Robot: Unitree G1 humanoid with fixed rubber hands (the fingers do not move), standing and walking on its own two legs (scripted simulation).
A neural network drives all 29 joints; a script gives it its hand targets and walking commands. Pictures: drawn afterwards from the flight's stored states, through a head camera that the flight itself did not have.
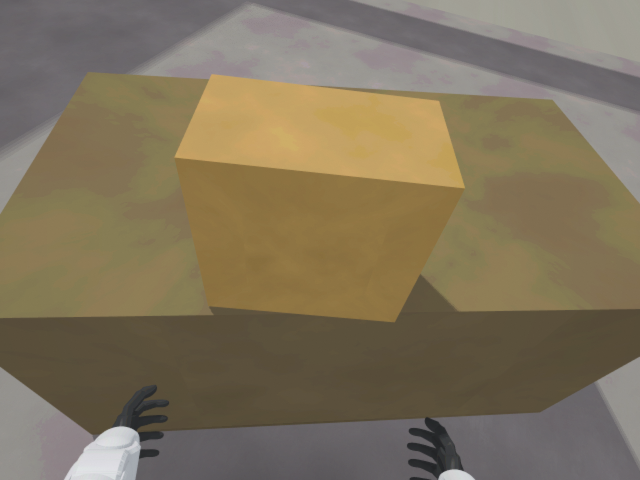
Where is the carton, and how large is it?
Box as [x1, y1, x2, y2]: [174, 74, 464, 321]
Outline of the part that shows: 211,74 174,157 208,305 394,321 464,189 439,102 435,100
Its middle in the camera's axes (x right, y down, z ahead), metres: -0.01 -0.04 +0.58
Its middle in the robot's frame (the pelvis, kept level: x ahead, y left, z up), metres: +0.47 +0.01 +0.05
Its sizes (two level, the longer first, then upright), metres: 0.307 0.176 0.300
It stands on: a pedestal, 0.66 m high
